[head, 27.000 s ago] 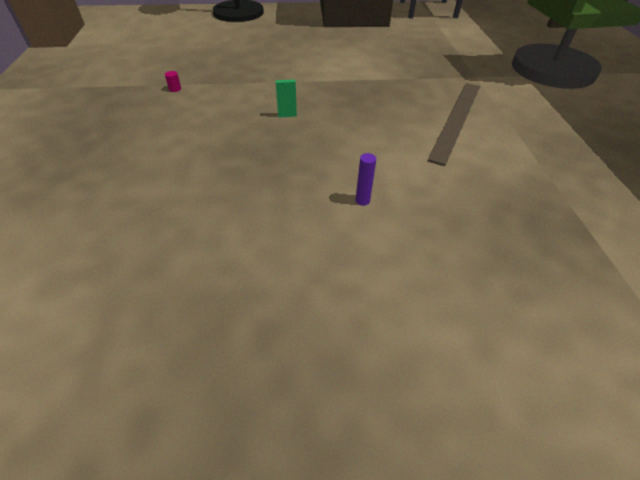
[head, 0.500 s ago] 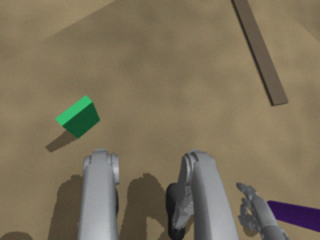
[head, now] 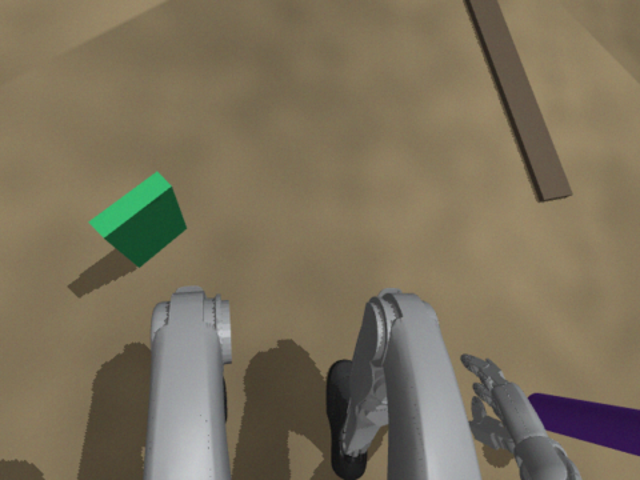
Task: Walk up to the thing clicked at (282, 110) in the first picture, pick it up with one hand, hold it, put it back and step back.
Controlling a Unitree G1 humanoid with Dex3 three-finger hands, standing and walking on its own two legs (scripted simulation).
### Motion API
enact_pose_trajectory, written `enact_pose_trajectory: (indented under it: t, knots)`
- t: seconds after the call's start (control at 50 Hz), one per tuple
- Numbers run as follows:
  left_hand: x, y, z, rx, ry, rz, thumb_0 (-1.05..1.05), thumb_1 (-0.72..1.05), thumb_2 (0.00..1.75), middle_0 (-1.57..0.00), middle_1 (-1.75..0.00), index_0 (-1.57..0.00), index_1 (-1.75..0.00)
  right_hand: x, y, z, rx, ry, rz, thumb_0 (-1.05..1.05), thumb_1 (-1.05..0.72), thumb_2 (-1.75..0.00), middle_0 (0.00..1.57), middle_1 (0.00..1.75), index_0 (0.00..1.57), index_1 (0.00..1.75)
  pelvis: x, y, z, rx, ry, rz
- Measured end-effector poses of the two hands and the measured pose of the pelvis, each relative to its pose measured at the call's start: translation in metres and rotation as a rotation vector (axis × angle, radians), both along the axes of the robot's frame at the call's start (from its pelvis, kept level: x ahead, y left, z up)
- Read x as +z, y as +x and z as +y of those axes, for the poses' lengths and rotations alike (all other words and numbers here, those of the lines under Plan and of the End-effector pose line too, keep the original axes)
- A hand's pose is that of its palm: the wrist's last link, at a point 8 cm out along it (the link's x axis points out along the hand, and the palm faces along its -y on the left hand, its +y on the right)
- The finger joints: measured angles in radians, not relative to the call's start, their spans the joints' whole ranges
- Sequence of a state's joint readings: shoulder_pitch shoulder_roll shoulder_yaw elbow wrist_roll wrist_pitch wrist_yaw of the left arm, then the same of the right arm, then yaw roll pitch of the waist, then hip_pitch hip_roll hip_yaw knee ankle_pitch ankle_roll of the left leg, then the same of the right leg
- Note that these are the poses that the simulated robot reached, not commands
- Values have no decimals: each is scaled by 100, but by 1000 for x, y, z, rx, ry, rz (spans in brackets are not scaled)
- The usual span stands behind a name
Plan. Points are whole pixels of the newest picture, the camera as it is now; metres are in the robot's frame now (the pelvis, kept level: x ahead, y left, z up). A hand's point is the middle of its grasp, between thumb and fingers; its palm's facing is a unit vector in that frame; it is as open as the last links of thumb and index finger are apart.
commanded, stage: approach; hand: left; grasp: from the side
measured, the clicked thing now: (147, 225) +0.44 +0.26 -0.27
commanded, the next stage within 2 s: close in in 0.24 s
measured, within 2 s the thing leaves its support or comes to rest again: neither
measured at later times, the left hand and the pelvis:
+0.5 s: hand (72, 241) +0.39 +0.34 -0.22, palm faces +0.22 -0.97 +0.08, open 17.6 cm; pelvis +0.00 +0.01 -0.08, yaw -6 degrees
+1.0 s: hand (124, 247) +0.39 +0.28 -0.23, palm faces +0.23 -0.97 +0.05, open 17.7 cm; pelvis -0.01 +0.01 -0.10, yaw -7 degrees
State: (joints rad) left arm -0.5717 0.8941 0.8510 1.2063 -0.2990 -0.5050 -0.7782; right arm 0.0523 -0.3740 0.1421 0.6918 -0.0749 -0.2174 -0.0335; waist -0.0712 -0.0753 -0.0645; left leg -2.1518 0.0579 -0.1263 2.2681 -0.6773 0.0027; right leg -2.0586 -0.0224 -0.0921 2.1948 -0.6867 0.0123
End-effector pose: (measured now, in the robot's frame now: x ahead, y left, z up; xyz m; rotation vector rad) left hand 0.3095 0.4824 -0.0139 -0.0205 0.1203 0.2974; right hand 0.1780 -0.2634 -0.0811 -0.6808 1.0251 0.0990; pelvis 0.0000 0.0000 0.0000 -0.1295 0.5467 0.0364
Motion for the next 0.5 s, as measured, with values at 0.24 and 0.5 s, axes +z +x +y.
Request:
enact_pose_trajectory:
  t: [0.24,0.5]
  knots:
    - [-136,28,-43,-25,-54,-16,-2,-58,2,-10,-5,-7,-8,-33,-4,4,117,-101,66,0,-92,-90,21,31,20,30,-55,-5,0,-42,-40,-110]
    - [-204,52,-91,-76,-78,5,-2,-60,1,-10,-8,-8,-9,-46,-15,13,184,-168,162,0,-94,-90,21,31,20,30,-79,-4,8,-67,-98,-195]
